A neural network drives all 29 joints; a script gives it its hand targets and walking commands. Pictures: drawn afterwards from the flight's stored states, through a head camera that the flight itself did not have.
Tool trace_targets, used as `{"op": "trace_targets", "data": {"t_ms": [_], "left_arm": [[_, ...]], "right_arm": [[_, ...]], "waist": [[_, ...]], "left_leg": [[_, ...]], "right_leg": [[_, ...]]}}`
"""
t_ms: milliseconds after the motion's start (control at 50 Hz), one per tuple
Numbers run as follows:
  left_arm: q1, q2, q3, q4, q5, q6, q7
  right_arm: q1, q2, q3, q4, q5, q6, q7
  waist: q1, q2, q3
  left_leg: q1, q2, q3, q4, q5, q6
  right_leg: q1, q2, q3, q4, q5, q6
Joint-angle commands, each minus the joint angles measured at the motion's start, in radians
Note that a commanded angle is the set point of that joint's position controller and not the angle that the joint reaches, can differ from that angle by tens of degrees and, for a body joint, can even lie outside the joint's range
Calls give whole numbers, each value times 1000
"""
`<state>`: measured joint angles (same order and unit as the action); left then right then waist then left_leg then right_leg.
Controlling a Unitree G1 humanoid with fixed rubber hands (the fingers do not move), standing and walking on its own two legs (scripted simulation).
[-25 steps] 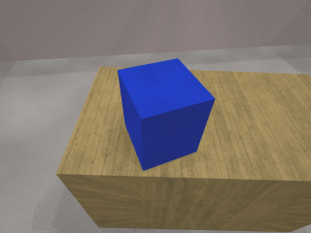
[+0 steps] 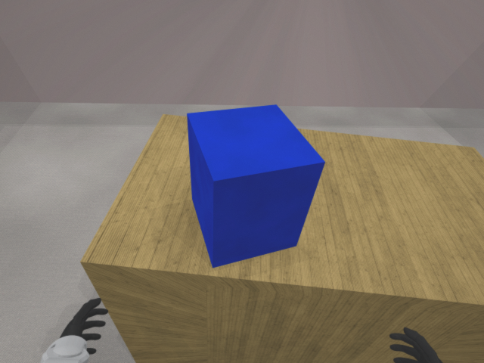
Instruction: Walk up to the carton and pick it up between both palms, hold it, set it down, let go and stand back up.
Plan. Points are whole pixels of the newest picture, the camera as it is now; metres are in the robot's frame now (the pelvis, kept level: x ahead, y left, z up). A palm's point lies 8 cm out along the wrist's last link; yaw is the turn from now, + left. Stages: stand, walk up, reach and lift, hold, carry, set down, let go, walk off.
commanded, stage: reach and lift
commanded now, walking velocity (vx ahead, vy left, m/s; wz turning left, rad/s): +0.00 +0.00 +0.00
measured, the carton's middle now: (245, 184) +0.47 +0.00 +0.05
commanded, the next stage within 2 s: none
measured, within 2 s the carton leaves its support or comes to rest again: neither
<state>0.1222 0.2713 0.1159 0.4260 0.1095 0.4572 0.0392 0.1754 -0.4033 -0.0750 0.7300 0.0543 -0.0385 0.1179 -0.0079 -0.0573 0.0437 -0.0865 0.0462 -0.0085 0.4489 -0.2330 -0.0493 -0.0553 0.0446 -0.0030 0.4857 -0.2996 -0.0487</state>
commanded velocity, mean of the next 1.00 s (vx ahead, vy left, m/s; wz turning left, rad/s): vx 0.00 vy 0.00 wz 0.00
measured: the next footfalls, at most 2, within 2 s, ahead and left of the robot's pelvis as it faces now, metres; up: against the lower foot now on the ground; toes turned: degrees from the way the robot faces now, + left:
none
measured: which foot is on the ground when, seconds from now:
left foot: down 0.00-1.00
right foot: down 0.00-1.00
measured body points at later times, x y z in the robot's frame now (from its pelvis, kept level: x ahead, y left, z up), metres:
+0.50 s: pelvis -0.01 +0.02 +0.01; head -0.04 +0.02 +0.46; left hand +0.21 +0.24 -0.02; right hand +0.17 -0.28 -0.02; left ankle +0.02 +0.16 -0.74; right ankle -0.01 -0.08 -0.74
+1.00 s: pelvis +0.03 +0.00 +0.01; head +0.02 +0.00 +0.46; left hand +0.21 +0.19 +0.00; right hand +0.22 -0.28 -0.01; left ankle +0.02 +0.16 -0.74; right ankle -0.01 -0.08 -0.74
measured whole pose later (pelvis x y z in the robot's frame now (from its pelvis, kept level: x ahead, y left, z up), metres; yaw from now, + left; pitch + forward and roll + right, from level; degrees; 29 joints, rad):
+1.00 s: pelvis +0.03 +0.00 +0.01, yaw -1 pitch -2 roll +1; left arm 0.39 -0.01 -0.02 0.03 0.08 0.10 0.21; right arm 0.26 -0.46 0.02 0.49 0.32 -0.24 0.23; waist 0.03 -0.02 0.00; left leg -0.08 0.06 0.01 0.32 -0.20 -0.05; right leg -0.05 0.05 0.02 0.34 -0.25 -0.05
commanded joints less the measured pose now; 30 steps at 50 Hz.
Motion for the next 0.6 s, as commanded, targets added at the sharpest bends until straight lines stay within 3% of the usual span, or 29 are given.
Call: {"op": "trace_targets", "data": {"t_ms": [0,100,220,300,400,580], "left_arm": [[-174,84,-12,-229,-62,-19,4],[-154,69,-5,-311,-81,-30,15],[-145,39,-5,-336,-102,-80,59],[-116,-11,-20,-300,-107,-95,81],[-71,-84,-32,-271,-86,-111,98],[-24,-176,-86,-408,-45,-208,153]], "right_arm": [[-66,-78,-37,-260,14,74,-2],[-16,-68,-81,-379,8,96,-14],[-74,-82,-108,-460,-18,72,-4],[-101,-118,-111,-439,-14,73,26],[-92,-176,-94,-353,34,63,80],[-73,-224,-43,-303,163,-37,140]], "waist": [[-3,15,41],[-13,2,-45],[19,-53,-62],[36,-68,-20],[49,-23,-7],[54,60,-83]], "left_leg": [[82,-49,80,-75,-3,40],[216,-49,69,-23,-22,30],[187,-41,63,-65,-92,47],[133,-29,54,-126,-103,60],[141,-14,36,-169,-38,50],[219,-8,20,-143,156,17]], "right_leg": [[-272,-107,56,-194,141,51],[-378,-133,88,-240,-75,8],[-383,-101,63,-248,-150,9],[-333,-56,30,-231,-87,12],[-284,-18,1,-216,26,-2],[-266,-4,10,-219,185,-33]]}}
